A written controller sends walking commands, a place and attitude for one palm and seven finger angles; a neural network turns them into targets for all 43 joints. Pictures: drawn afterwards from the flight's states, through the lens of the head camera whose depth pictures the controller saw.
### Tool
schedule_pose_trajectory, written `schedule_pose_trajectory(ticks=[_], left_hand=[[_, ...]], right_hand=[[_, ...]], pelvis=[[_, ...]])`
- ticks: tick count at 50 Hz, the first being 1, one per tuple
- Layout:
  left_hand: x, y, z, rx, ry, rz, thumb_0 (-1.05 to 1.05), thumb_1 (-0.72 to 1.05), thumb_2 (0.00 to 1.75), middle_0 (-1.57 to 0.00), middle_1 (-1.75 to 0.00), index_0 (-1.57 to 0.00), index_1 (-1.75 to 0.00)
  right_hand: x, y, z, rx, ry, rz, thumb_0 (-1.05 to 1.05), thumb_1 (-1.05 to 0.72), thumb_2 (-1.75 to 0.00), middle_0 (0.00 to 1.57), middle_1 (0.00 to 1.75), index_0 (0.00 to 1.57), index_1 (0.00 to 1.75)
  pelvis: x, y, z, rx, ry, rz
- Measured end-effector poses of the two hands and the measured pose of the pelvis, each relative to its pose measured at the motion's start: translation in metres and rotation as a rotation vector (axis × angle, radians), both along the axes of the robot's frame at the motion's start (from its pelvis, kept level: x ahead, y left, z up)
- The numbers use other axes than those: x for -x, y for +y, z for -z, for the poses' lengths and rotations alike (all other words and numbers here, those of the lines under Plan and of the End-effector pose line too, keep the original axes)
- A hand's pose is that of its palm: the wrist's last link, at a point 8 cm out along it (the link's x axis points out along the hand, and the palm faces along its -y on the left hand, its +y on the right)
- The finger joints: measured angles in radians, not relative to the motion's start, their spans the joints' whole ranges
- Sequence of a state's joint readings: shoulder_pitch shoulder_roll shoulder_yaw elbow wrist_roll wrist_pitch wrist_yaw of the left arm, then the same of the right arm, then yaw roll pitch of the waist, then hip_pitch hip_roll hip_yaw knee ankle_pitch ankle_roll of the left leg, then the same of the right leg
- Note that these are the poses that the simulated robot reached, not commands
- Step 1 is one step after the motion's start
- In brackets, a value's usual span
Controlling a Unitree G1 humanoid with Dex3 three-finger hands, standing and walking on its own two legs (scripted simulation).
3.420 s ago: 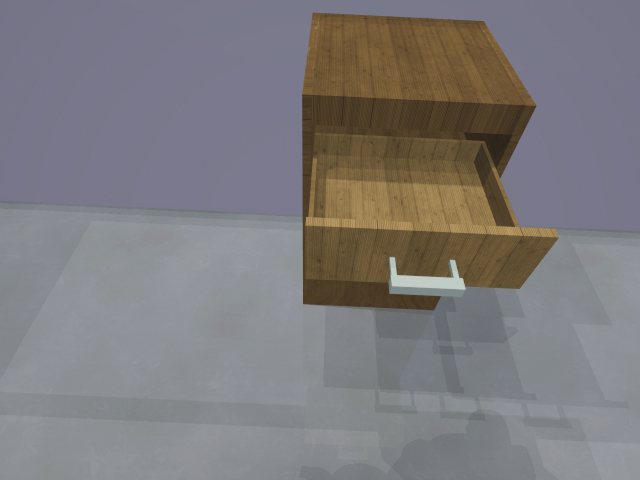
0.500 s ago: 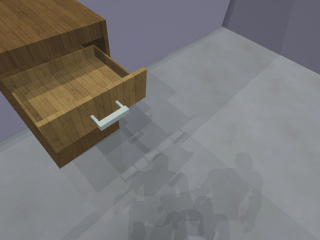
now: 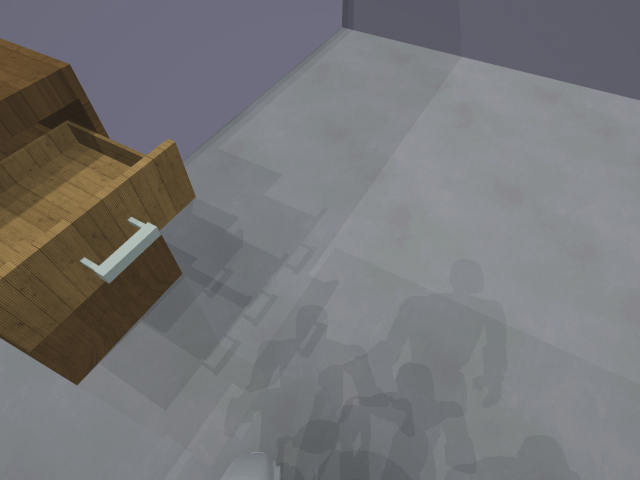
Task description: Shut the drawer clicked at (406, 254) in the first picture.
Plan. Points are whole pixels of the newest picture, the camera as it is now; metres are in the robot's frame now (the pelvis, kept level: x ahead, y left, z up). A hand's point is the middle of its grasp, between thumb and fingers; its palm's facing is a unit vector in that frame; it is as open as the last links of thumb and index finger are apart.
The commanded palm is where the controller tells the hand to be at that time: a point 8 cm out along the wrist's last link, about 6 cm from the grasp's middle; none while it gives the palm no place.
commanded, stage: walk to a spot facing it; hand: left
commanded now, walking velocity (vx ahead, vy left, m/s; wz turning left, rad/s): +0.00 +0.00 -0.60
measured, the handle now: (120, 246) +0.49 +0.41 -0.10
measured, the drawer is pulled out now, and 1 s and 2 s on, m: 0.30 0.30 0.30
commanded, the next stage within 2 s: turn to face it in 1.90 s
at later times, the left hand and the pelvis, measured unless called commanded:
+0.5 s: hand (169, 462) +0.16 +0.24 -0.17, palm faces -0.23 -0.96 -0.16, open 7.4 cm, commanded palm none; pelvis +0.05 +0.06 +0.01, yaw -18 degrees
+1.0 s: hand (344, 317) +0.41 -0.01 -0.18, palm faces -0.59 -0.79 -0.17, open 7.3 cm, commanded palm none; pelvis +0.21 -0.08 -0.02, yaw -35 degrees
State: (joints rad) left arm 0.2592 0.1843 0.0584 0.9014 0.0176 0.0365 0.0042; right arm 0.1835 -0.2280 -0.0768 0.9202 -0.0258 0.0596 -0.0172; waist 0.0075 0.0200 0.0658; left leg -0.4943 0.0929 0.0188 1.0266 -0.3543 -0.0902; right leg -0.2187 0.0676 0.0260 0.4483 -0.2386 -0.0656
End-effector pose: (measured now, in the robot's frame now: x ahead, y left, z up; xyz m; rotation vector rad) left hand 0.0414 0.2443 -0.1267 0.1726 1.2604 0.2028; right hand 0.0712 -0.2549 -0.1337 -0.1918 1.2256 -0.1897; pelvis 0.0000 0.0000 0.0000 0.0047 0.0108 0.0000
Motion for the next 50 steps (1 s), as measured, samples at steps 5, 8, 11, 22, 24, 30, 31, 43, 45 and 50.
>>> schedule_pose_trajectory(ticks=[5, 8, 11, 22, 24, 30, 31, 43, 45, 50], left_hand=[[0.008, 0.008, 0.011, 0.027, 0.044, 0.021, 0.00, 0.90, 0.90, -0.20, -0.30, -0.21, -0.30], [0.010, 0.019, 0.019, 0.043, 0.067, 0.034, 0.00, 0.90, 0.90, -0.20, -0.30, -0.21, -0.30], [0.005, 0.035, 0.031, 0.061, 0.078, 0.056, 0.00, 0.90, 0.90, -0.20, -0.30, -0.21, -0.30], [-0.093, 0.056, 0.020, 0.084, 0.017, 0.242, 0.00, 0.91, 0.90, -0.20, -0.30, -0.20, -0.29], [-0.114, 0.050, 0.019, 0.082, 0.013, 0.276, 0.00, 0.91, 0.90, -0.20, -0.30, -0.20, -0.29], [-0.182, 0.011, 0.022, 0.095, 0.017, 0.406, 0.00, 0.91, 0.90, -0.20, -0.30, -0.20, -0.29], [-0.194, 0.000, 0.023, 0.101, 0.015, 0.431, 0.00, 0.91, 0.90, -0.20, -0.30, -0.20, -0.29], [-0.367, -0.188, 0.035, 0.190, -0.177, 0.724, 0.00, 0.91, 0.90, -0.20, -0.30, -0.20, -0.29], [-0.383, -0.204, 0.036, 0.181, -0.204, 0.728, 0.00, 0.91, 0.90, -0.20, -0.30, -0.20, -0.29], [-0.392, -0.210, 0.026, 0.118, -0.131, 0.732, 0.00, 0.91, 0.90, -0.20, -0.30, -0.20, -0.29]], right_hand=[[-0.019, 0.007, -0.009, 0.035, -0.057, 0.010, 0.00, -0.91, -0.90, 0.20, 0.30, 0.19, 0.30], [-0.029, 0.019, -0.016, 0.052, -0.104, 0.013, 0.00, -0.91, -0.90, 0.20, 0.30, 0.19, 0.30], [-0.033, 0.033, -0.023, 0.071, -0.159, 0.023, 0.00, -0.91, -0.90, 0.20, 0.30, 0.20, 0.30], [0.053, 0.075, -0.032, 0.060, -0.026, 0.232, 0.00, -0.91, -0.90, 0.20, 0.30, 0.20, 0.30], [0.074, 0.083, -0.028, 0.046, 0.026, 0.290, 0.00, -0.91, -0.90, 0.20, 0.30, 0.20, 0.30], [0.130, 0.112, -0.019, -0.012, 0.197, 0.461, 0.00, -0.91, -0.90, 0.20, 0.30, 0.20, 0.30], [0.138, 0.117, -0.019, -0.024, 0.227, 0.488, 0.00, -0.91, -0.90, 0.20, 0.30, 0.20, 0.30], [0.151, 0.135, -0.004, -0.212, 0.503, 0.738, 0.00, -0.91, -0.90, 0.20, 0.30, 0.20, 0.30], [0.131, 0.113, 0.007, -0.212, 0.475, 0.760, 0.01, -0.91, -0.90, 0.20, 0.30, 0.20, 0.30], [0.034, 0.025, 0.018, -0.126, 0.210, 0.745, 0.01, -0.91, -0.90, 0.20, 0.30, 0.20, 0.30]], pelvis=[[0.002, 0.011, 0.002, 0.013, 0.008, 0.058], [0.002, 0.023, 0.004, 0.024, 0.011, 0.091], [-0.002, 0.036, 0.009, 0.028, 0.010, 0.131], [-0.038, 0.058, -0.006, 0.056, -0.011, 0.273], [-0.047, 0.058, -0.006, 0.056, -0.009, 0.301], [-0.076, 0.047, -0.002, 0.045, 0.001, 0.385], [-0.082, 0.044, -0.001, 0.043, 0.003, 0.397], [-0.165, -0.037, 0.030, 0.011, 0.012, 0.541], [-0.177, -0.053, 0.034, 0.013, 0.001, 0.572], [-0.205, -0.080, 0.019, 0.025, -0.018, 0.607]])
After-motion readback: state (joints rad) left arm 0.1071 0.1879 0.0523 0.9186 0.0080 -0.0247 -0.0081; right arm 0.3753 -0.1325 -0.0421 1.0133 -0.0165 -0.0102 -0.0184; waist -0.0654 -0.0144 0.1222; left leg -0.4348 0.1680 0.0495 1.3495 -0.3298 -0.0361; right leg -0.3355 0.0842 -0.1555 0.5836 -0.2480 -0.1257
